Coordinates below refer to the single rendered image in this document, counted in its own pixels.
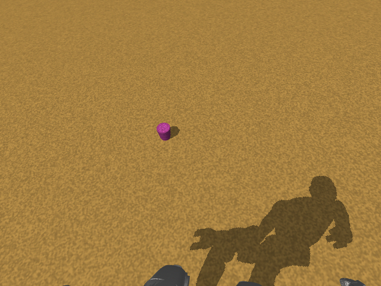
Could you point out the cup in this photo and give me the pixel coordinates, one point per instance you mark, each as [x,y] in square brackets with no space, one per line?
[163,130]

